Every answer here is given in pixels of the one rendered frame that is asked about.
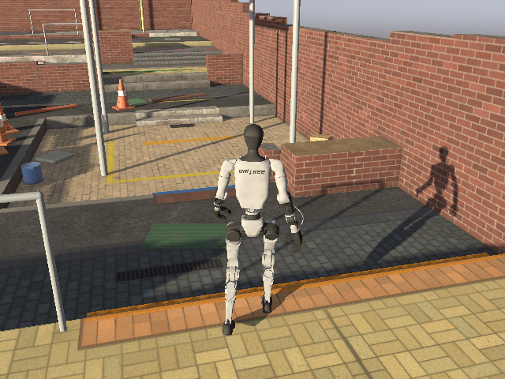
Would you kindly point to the robot left upper arm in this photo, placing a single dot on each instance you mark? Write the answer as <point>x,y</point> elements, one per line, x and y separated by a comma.
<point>224,178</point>

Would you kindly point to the left robot hand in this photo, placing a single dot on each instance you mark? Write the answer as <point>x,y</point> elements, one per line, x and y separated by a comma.
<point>218,215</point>

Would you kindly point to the left robot shin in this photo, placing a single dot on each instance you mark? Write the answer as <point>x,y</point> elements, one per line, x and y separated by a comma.
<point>230,296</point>

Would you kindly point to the robot shin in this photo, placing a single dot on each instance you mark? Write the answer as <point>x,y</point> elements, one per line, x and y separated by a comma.
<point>268,279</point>
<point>230,296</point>

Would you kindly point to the robot right upper arm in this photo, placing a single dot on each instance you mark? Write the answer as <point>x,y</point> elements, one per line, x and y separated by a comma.
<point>280,179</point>

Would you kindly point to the robot left forearm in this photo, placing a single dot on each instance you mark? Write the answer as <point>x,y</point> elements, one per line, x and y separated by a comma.
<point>218,203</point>

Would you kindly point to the robot right forearm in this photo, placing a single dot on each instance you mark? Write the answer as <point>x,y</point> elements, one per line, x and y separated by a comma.
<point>291,218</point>

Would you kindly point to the right robot hand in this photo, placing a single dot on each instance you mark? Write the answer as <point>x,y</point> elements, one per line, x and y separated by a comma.
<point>298,241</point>

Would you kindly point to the right robot shin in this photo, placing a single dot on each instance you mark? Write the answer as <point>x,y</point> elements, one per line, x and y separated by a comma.
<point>268,279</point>

